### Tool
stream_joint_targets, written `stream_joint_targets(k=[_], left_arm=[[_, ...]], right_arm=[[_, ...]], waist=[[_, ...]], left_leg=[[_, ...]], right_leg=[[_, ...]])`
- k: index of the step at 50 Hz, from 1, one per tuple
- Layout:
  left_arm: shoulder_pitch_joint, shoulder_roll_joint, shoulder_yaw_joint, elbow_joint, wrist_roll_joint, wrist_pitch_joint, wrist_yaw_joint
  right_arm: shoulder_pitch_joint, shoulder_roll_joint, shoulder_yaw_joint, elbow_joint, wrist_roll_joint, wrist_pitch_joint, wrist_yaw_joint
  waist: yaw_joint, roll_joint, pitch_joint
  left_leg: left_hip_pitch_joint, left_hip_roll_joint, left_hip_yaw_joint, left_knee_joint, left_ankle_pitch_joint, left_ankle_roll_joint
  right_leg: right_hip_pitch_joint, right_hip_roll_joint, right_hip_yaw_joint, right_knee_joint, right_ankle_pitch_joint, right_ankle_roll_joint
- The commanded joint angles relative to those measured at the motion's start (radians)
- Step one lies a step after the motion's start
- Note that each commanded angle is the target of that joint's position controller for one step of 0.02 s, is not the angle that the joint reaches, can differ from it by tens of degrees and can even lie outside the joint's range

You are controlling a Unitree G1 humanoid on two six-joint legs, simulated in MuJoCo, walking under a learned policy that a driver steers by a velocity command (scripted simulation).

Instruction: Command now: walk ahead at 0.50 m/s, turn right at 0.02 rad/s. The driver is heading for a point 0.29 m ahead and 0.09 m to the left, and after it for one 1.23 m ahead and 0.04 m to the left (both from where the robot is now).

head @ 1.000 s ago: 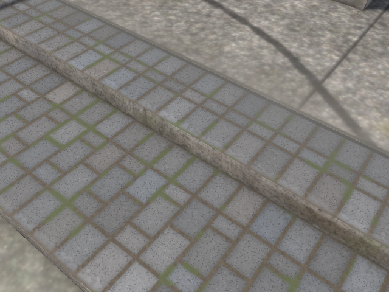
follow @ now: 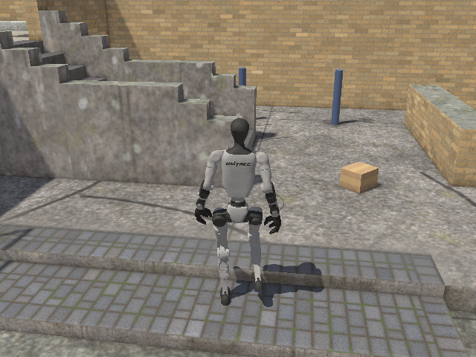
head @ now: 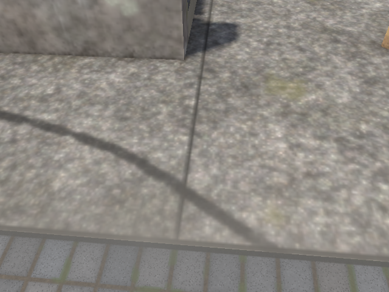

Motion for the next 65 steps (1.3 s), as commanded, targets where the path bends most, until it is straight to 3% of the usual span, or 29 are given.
stream_joint_targets(k=[1,8,9,10,12,15,16,17,18,20,22,24,30,33,35,36,37,38,39,40,42,44,48,54,59,62,63,64,65], left_arm=[[-0.018,-0.037,-0.035,-0.058,-0.011,0.006,0.001],[-0.354,-0.057,-0.099,-0.191,-0.012,-0.012,0.049],[-0.397,-0.062,-0.108,-0.214,-0.019,-0.010,0.051],[-0.447,-0.051,-0.116,-0.220,-0.018,0.002,0.033],[-0.458,-0.067,-0.109,-0.242,-0.043,0.007,0.007],[-0.226,0.107,-0.029,-0.177,-0.053,-0.023,0.032],[-0.005,0.169,-0.010,-0.156,-0.035,-0.036,0.056],[0.230,0.182,0.020,-0.126,-0.085,-0.003,0.086],[0.135,0.148,0.015,-0.126,-0.111,0.017,0.096],[-0.081,0.017,0.003,-0.122,-0.076,0.032,0.105],[-0.165,-0.056,-0.006,-0.109,-0.050,0.046,0.114],[-0.170,-0.050,0.001,-0.103,-0.044,0.033,0.109],[-0.091,0.055,0.034,-0.095,-0.051,0.010,0.117],[-0.079,0.084,0.038,-0.104,-0.050,0.042,0.117],[-0.043,0.113,0.046,-0.102,-0.056,0.073,0.121],[-0.084,0.120,0.052,-0.083,-0.145,0.080,0.139],[-0.039,0.093,0.041,-0.070,-0.142,0.084,0.142],[-0.016,0.050,0.029,-0.046,-0.110,0.090,0.138],[-0.053,0.018,0.018,-0.096,-0.107,0.096,0.134],[-0.119,0.071,0.035,-0.108,-0.105,0.103,0.143],[-0.048,0.054,0.043,-0.057,-0.122,0.116,0.147],[-0.003,0.058,0.055,-0.013,-0.113,0.132,0.165],[-0.023,0.089,0.066,-0.070,-0.099,0.146,0.175],[-0.079,0.053,0.036,-0.190,-0.088,0.159,0.136],[-0.012,0.072,0.038,-0.206,-0.091,0.167,0.091],[0.099,0.096,0.061,-0.155,-0.094,0.161,0.074],[0.152,0.120,0.070,-0.133,-0.084,0.154,0.073],[0.140,0.239,0.094,-0.176,-0.084,0.149,0.093],[0.064,0.255,0.094,-0.230,-0.048,0.121,0.105]], right_arm=[[-0.066,-0.002,0.010,-0.062,-0.018,-0.038,0.005],[0.319,0.027,0.053,0.116,-0.062,-0.030,0.026],[0.273,0.035,0.064,0.108,-0.065,-0.035,0.032],[0.108,0.004,0.056,0.023,-0.021,-0.036,0.047],[0.129,-0.104,0.038,-0.012,0.004,-0.055,0.045],[0.060,-0.219,-0.023,-0.074,0.023,-0.095,0.045],[0.114,-0.056,0.004,-0.120,0.012,-0.112,0.037],[0.198,-0.049,-0.020,-0.100,0.099,-0.057,-0.007],[0.200,-0.044,-0.037,-0.097,0.055,-0.022,-0.012],[0.082,0.047,-0.031,-0.143,0.012,0.051,-0.030],[0.047,0.032,-0.044,-0.172,0.000,0.104,-0.045],[0.035,0.024,-0.050,-0.200,-0.003,0.125,-0.054],[-0.128,-0.052,-0.060,-0.339,-0.012,0.126,-0.049],[-0.142,-0.011,-0.027,-0.369,0.012,0.128,-0.010],[-0.146,-0.019,-0.027,-0.373,0.033,0.131,-0.003],[-0.138,-0.046,-0.041,-0.335,0.056,0.125,0.004],[-0.098,-0.062,-0.052,-0.309,0.053,0.126,0.004],[-0.048,-0.073,-0.061,-0.290,0.045,0.127,0.002],[-0.054,-0.175,-0.079,-0.318,-0.004,0.122,-0.012],[-0.059,-0.169,-0.075,-0.347,-0.022,0.103,-0.021],[-0.190,-0.092,-0.041,-0.351,-0.011,0.069,-0.036],[-0.235,-0.031,-0.019,-0.346,0.007,0.053,-0.045],[-0.225,-0.033,-0.007,-0.343,0.006,0.059,-0.087],[-0.210,-0.081,-0.023,-0.337,0.010,0.090,-0.126],[-0.297,-0.144,-0.056,-0.328,0.040,0.088,-0.088],[-0.276,-0.114,-0.059,-0.286,0.066,0.105,-0.073],[-0.242,-0.086,-0.059,-0.262,0.061,0.115,-0.064],[-0.269,-0.047,-0.048,-0.315,0.036,0.119,-0.058],[-0.340,-0.055,-0.052,-0.346,0.028,0.109,-0.065]], waist=[[0.042,0.043,0.006],[-0.080,0.082,0.089],[-0.047,0.050,0.085],[-0.014,0.015,0.075],[0.011,0.175,0.080],[0.117,0.167,-0.039],[0.163,-0.062,-0.387],[0.243,-0.232,-0.453],[0.160,-0.207,-0.408],[0.054,-0.101,-0.085],[-0.010,-0.118,0.077],[-0.022,-0.159,0.069],[-0.009,-0.064,-0.012],[0.011,-0.148,-0.010],[0.050,-0.188,-0.027],[0.035,-0.113,-0.004],[0.044,-0.074,0.000],[0.036,-0.026,-0.004],[0.016,0.271,0.017],[-0.027,0.235,0.049],[0.059,0.172,0.046],[0.070,0.119,0.024],[0.058,0.107,0.065],[0.042,0.111,0.036],[0.074,0.170,0.016],[0.102,0.079,0.037],[0.110,-0.053,0.078],[0.081,-0.294,0.139],[0.093,-0.261,0.116]], left_leg=[[-0.032,0.244,-0.280,-0.215,0.039,0.222],[0.336,0.306,-0.428,-0.099,0.109,0.198],[0.243,0.276,-0.380,-0.108,0.155,0.136],[-0.068,0.196,-0.255,-0.186,0.117,0.109],[-0.286,0.226,-0.271,-0.228,0.373,0.113],[-0.014,0.184,-0.203,0.030,0.983,-0.006],[-0.163,0.076,-0.190,0.397,0.555,-0.107],[-0.305,-0.045,-0.061,0.900,-0.315,-0.129],[-0.347,0.012,-0.156,1.104,-0.355,-0.109],[-0.424,0.091,-0.119,1.140,-0.266,-0.076],[-0.381,0.092,-0.110,1.069,-0.211,-0.071],[-0.376,0.064,-0.073,1.142,-0.160,-0.056],[-0.448,0.106,-0.148,1.008,-0.018,-0.073],[-0.200,0.097,-0.037,0.503,-0.106,-0.079],[-0.065,0.073,-0.011,0.266,-0.147,-0.078],[0.023,0.045,0.051,0.151,-0.054,-0.064],[0.129,0.019,0.059,0.091,-0.019,-0.049],[0.224,0.042,0.001,0.092,-0.048,-0.043],[0.210,0.265,-0.335,-0.056,-0.337,0.046],[0.137,0.391,-0.582,-0.174,-0.447,0.133],[0.092,0.354,-0.438,-0.111,-0.184,0.083],[0.055,0.313,-0.303,-0.065,-0.060,0.029],[0.054,0.354,-0.245,-0.093,-0.048,0.087],[0.163,0.408,-0.200,-0.089,-0.071,0.129],[0.019,0.378,-0.064,-0.098,-0.108,0.104],[-0.002,0.307,0.022,0.050,-0.208,0.052],[-0.123,0.226,0.089,0.248,-0.272,-0.005],[-0.414,0.071,0.093,0.555,-0.441,-0.125],[-0.437,0.033,-0.090,0.732,-0.447,-0.146]], right_leg=[[-0.155,-0.081,-0.035,0.021,0.091,-0.001],[-0.775,-0.118,-0.047,0.251,0.049,0.000],[-0.649,-0.147,-0.038,0.077,0.095,-0.003],[-0.257,-0.123,-0.148,-0.218,0.036,0.005],[0.155,-0.047,-0.229,-0.148,0.097,0.032],[0.419,0.043,-0.224,-0.521,0.279,-0.048],[0.887,-0.224,0.113,-0.562,0.935,-0.277],[0.913,-0.534,0.485,-0.706,1.099,-0.304],[0.757,-0.480,0.596,-0.814,1.032,-0.289],[0.416,-0.406,0.391,-0.840,0.436,-0.199],[0.175,-0.336,0.197,-0.917,0.079,-0.108],[0.151,-0.354,0.128,-0.956,0.142,-0.130],[0.358,-0.395,0.047,-1.041,0.241,-0.156],[0.339,-0.262,-0.163,-1.043,0.153,-0.100],[0.399,-0.284,-0.123,-1.071,0.015,-0.082],[0.343,-0.287,-0.153,-1.015,-0.092,-0.092],[0.295,-0.262,-0.159,-0.944,-0.167,-0.076],[0.230,-0.214,-0.194,-0.806,-0.218,-0.038],[0.049,-0.064,-0.279,-0.632,-0.184,0.055],[-0.006,-0.070,-0.134,-0.393,-0.210,0.077],[-0.023,-0.053,-0.030,-0.185,-0.128,0.074],[0.003,-0.005,0.040,-0.060,-0.049,0.079],[-0.053,0.048,0.034,0.086,0.027,0.108],[-0.049,-0.012,-0.006,-0.189,0.014,0.165],[0.302,-0.064,-0.131,-0.545,-0.041,0.068],[0.470,-0.004,-0.196,-0.901,0.050,-0.022],[0.553,-0.024,-0.086,-0.995,0.110,-0.065],[0.578,-0.247,0.369,-1.104,0.102,-0.226],[0.462,-0.304,0.514,-1.188,-0.006,-0.330]])
Keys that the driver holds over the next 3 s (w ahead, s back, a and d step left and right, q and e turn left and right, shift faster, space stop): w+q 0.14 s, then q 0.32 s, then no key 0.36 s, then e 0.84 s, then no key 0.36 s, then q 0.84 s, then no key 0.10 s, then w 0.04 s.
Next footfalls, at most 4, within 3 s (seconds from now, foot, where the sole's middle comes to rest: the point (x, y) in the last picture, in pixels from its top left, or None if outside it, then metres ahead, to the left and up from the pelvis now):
0.30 right None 0.37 -0.15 -0.68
0.76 left None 0.31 0.12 -0.68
1.26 right None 0.32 -0.13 -0.68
1.68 left None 0.37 0.06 -0.68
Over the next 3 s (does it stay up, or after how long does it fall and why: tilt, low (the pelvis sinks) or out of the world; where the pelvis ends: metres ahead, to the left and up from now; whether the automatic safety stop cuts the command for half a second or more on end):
stays up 0.35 -0.03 0.10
